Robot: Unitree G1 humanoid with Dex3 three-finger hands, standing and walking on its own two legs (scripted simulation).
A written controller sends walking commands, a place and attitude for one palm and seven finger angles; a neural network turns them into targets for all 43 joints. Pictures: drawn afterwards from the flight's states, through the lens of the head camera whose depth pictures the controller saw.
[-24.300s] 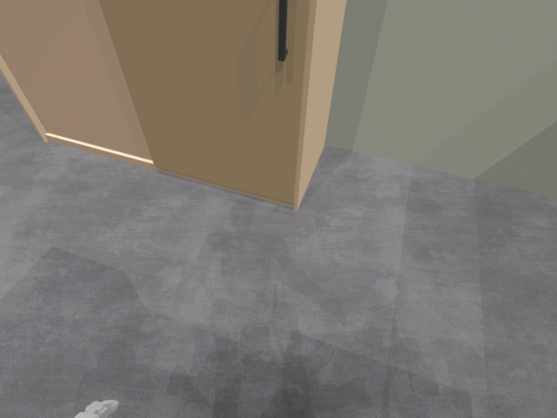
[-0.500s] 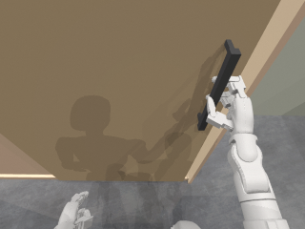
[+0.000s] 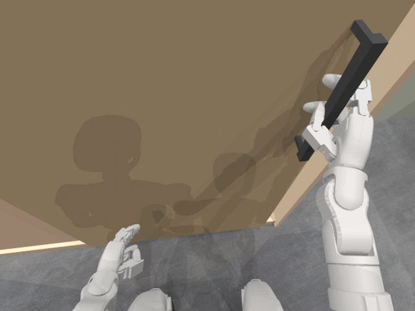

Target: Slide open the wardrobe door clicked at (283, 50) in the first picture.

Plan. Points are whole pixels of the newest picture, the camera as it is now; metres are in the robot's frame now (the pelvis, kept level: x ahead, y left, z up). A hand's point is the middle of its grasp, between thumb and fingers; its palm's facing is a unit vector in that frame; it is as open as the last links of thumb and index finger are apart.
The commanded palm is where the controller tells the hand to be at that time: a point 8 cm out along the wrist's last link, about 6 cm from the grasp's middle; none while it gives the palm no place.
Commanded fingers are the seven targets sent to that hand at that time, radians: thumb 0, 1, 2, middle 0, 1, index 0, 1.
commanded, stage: step sideways, sliding the door along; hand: right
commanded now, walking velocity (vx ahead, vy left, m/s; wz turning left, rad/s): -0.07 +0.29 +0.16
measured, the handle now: (325, 106) +0.41 -0.20 +0.15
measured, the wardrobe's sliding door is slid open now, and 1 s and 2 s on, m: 0.06 0.31 0.60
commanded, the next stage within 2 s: none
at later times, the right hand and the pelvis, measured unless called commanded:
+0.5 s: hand (252, 131) +0.36 -0.07 +0.15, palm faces +0.36 +0.93 -0.02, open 6.3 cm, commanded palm +0.32 -0.05 +0.15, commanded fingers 0.00 -0.90 -0.90 0.45 1.40 0.45 1.40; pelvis +0.03 +0.11 +0.01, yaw +1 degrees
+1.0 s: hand (151, 142) +0.35 +0.08 +0.15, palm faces +0.30 +0.96 +0.00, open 6.4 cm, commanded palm +0.30 +0.11 +0.14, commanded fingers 0.00 -0.90 -0.90 0.45 1.40 0.45 1.40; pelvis +0.02 +0.24 -0.01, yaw +4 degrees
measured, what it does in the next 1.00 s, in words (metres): steps to the left: right foot, then left foot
